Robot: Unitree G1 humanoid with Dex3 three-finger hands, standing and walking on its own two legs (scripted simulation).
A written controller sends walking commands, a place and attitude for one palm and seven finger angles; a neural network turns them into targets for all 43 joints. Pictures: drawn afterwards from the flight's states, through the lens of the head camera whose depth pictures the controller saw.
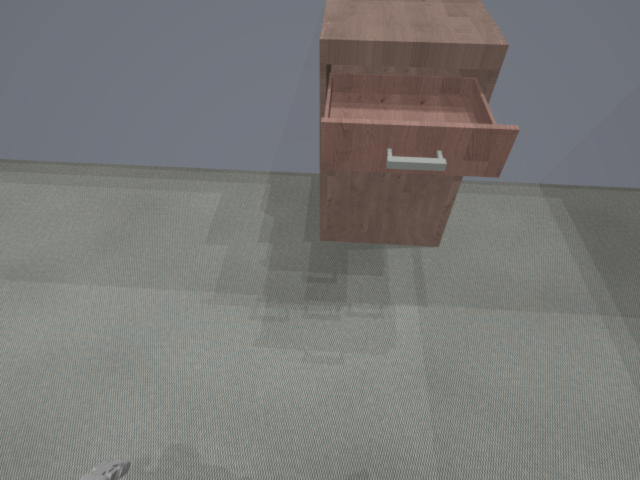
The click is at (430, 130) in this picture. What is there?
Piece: drawer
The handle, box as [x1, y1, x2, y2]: [386, 148, 446, 170]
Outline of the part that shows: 387,148 386,168 444,170 446,164 445,159 442,157 440,150 437,150 436,158 392,156 391,148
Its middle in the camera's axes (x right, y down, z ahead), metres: +0.23 -0.19 +0.93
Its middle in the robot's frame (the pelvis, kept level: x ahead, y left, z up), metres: +0.83 -0.18 -0.08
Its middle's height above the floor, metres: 0.69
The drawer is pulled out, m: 0.30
